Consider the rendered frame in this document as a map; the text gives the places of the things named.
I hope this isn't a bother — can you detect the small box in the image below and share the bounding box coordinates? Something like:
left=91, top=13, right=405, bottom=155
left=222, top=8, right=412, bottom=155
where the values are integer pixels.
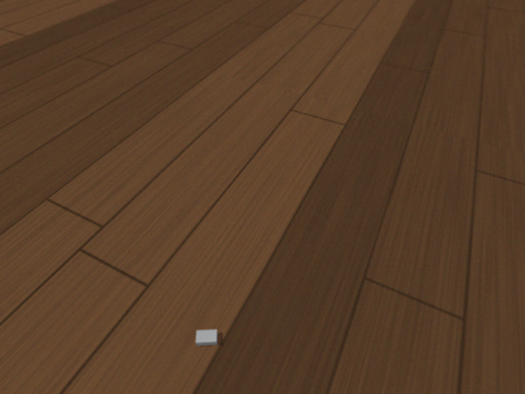
left=195, top=329, right=218, bottom=346

